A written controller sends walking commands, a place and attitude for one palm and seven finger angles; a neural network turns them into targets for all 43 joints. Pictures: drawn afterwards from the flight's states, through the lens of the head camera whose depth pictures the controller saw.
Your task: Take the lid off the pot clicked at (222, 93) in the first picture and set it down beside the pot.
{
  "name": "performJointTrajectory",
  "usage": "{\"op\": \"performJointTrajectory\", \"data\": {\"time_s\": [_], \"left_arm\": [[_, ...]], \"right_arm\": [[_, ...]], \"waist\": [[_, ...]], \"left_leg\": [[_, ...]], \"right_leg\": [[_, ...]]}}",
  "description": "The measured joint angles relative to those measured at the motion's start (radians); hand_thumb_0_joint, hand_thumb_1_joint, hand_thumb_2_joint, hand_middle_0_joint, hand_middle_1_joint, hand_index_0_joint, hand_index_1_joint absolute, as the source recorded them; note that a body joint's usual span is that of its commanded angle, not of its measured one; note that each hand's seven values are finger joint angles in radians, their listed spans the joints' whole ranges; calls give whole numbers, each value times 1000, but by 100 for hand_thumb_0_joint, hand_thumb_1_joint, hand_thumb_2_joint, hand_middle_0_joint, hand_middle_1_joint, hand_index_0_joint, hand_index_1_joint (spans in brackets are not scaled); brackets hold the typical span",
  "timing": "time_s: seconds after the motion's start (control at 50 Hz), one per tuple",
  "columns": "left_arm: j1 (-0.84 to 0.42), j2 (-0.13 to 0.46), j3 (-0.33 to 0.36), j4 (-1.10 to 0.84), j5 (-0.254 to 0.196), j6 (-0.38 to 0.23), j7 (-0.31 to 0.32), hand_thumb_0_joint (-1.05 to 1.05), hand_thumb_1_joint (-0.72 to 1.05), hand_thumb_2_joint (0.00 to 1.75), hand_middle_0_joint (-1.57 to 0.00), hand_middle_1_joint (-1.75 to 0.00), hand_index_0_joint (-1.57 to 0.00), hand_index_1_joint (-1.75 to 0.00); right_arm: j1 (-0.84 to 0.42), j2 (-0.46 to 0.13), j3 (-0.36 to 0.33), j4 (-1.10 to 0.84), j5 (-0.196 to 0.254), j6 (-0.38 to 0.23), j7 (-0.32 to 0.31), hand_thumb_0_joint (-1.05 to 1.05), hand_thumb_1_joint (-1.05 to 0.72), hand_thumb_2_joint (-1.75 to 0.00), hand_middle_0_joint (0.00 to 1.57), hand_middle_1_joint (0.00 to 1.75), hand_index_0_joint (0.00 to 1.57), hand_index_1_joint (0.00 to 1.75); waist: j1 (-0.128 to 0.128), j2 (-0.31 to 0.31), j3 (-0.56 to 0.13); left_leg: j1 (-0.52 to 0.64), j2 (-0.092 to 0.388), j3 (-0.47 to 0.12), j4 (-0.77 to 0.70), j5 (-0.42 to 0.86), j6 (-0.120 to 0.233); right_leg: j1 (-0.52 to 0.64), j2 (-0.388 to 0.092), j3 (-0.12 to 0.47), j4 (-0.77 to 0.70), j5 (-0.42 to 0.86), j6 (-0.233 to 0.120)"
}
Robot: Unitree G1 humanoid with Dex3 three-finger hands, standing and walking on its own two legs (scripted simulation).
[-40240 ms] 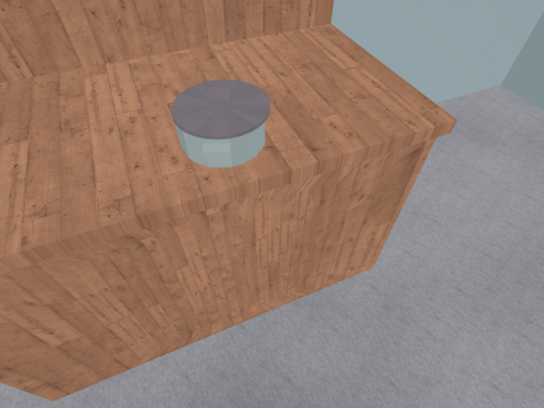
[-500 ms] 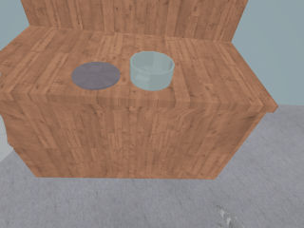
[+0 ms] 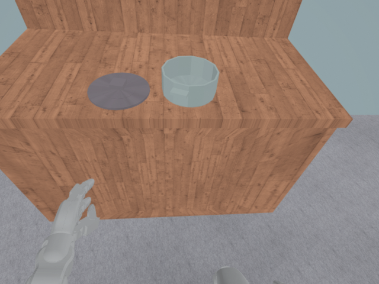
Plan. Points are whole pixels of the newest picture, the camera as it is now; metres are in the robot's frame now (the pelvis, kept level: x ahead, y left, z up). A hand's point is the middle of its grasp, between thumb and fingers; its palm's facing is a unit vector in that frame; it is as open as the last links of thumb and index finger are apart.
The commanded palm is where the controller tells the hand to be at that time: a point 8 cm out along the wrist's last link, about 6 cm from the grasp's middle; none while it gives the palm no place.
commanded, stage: stop stepping back and stand still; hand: left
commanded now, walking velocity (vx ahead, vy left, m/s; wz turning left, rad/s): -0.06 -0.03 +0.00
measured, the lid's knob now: (118, 83) +0.70 +0.21 +0.04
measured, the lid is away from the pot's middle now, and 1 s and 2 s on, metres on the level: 0.24 0.24 0.24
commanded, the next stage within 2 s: let the arm hang, fingers relaxed in 0.82 s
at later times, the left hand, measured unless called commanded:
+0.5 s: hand out of the picture +0.17 +0.14 -0.18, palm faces +0.03 -0.98 -0.21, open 7.3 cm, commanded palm none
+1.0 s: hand (140, 273) +0.20 +0.11 -0.19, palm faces +0.07 -0.98 -0.20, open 7.4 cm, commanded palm none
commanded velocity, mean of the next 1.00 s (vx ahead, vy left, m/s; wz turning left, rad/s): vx -0.06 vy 0.02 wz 0.00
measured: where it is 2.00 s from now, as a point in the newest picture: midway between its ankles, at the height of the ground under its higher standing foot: outside the picture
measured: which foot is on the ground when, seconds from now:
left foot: down 0.00-0.16, up 0.18-0.30, down 0.32-1.00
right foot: up 0.00-0.14, down 0.16-1.00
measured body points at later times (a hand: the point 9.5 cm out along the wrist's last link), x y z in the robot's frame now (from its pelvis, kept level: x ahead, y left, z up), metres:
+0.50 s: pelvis +0.10 -0.06 -0.01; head +0.15 -0.05 +0.44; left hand +0.17 +0.19 -0.16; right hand +0.09 -0.28 -0.15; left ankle +0.01 +0.04 -0.74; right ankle +0.10 -0.20 -0.72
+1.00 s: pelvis +0.13 -0.07 -0.01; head +0.19 -0.05 +0.43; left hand +0.20 +0.16 -0.17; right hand +0.16 -0.30 -0.16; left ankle +0.01 +0.03 -0.74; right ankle +0.11 -0.20 -0.74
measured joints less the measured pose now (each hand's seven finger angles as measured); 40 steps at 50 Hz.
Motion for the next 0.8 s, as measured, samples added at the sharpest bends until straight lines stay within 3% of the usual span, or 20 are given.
{"op": "performJointTrajectory", "data": {"time_s": [0.06,0.12,0.16,0.2,0.24,0.28,0.32,0.38,0.42,0.46,0.5,0.54,0.58,0.64,0.8], "left_arm": [[15,-41,-61,249,-5,49,-22,1,91,90,-19,-29,-19,-30],[63,-85,-124,405,-12,53,-44,2,91,90,-19,-29,-19,-30],[115,-95,-152,464,-19,22,-49,2,91,89,-20,-29,-19,-30],[103,-115,-108,497,-49,-30,-15,-4,95,89,-21,-30,-20,-30],[75,-115,-112,540,-33,-34,-7,-6,97,89,-21,-30,-20,-30],[75,-104,-102,579,-22,-30,5,-6,97,89,-21,-30,-21,-31],[80,-82,-89,620,-21,-21,17,-5,96,89,-21,-30,-20,-30],[83,-46,-79,675,-36,-5,19,-3,94,89,-20,-30,-20,-30],[75,-39,-81,705,-40,-3,15,-2,93,89,-20,-30,-20,-30],[55,-43,-88,719,-43,-9,9,-1,93,89,-20,-29,-20,-30],[36,-53,-94,714,-46,-22,3,0,92,89,-20,-29,-19,-30],[27,-57,-99,703,-48,-44,2,0,92,89,-20,-29,-19,-30],[20,-75,-102,708,-48,-61,12,1,91,89,-20,-29,-20,-30],[10,-108,-112,719,-43,-59,23,1,91,89,-20,-29,-20,-30],[-28,-122,-94,719,-40,-35,40,1,90,89,-20,-30,-20,-30]], "right_arm": [[46,-6,-7,38,-8,14,-4,0,-93,-90,21,30,21,30],[88,-33,-18,76,-12,33,-16,0,-92,-90,21,30,21,30],[132,-42,-30,93,-3,40,-21,0,-92,-90,21,30,21,30],[137,-62,-52,130,12,55,-29,0,-92,-90,21,30,21,30],[130,-89,-69,158,13,70,-32,1,-92,-90,20,30,21,30],[123,-94,-74,174,13,72,-33,1,-92,-90,20,30,20,30],[125,-81,-67,174,17,61,-32,1,-92,-90,20,30,20,30],[125,-37,-50,174,9,38,-42,1,-92,-90,20,30,20,30],[120,-7,-37,174,4,27,-54,1,-92,-90,20,30,20,30],[114,18,-24,178,3,18,-57,1,-91,-90,20,30,20,30],[106,39,-13,189,8,18,-54,0,-91,-90,20,30,20,30],[104,59,-6,204,16,23,-51,0,-91,-90,20,30,20,30],[91,57,-14,233,28,38,-48,1,-92,-90,20,30,21,30],[60,41,-38,254,38,57,-48,2,-93,-90,21,30,21,30],[-17,26,-69,246,36,67,-51,1,-93,-90,20,30,21,30]], "waist": [[-18,-50,8],[-11,-68,36],[4,-112,37],[34,-90,75],[36,-27,113],[36,-8,110],[31,-16,89],[35,-46,61],[34,-41,59],[33,-22,69],[40,-4,80],[51,-10,80],[59,3,74],[50,32,66],[57,-35,104]], "left_leg": [[19,3,7,-12,-12,-20],[17,28,6,25,-50,-48],[-18,10,13,108,-109,-53],[-81,20,-4,248,-197,-32],[-119,27,-6,351,-231,-17],[-125,18,35,378,-230,-4],[-68,12,70,253,-191,11],[-14,1,89,184,-221,23],[35,3,92,123,-193,19],[84,4,83,60,-167,16],[126,5,78,15,-153,8],[150,-9,84,13,-159,-1],[153,-8,95,47,-180,-12],[158,-1,105,50,-165,-14],[153,-20,159,38,-97,-17]], "right_leg": [[6,-24,1,-79,50,9],[127,-19,-31,-340,88,5],[241,-24,-2,-525,105,-25],[225,-2,-11,-500,163,-15],[242,18,-61,-486,138,-2],[254,23,-77,-500,124,0],[263,22,-81,-505,112,2],[242,17,-71,-408,19,-19],[228,21,-77,-323,-35,-26],[241,19,-93,-341,-37,-33],[281,19,-107,-461,38,-39],[332,10,-97,-582,232,-53],[360,7,-96,-586,171,-46],[373,8,-104,-588,104,-37],[357,-14,-73,-588,139,-43]]}}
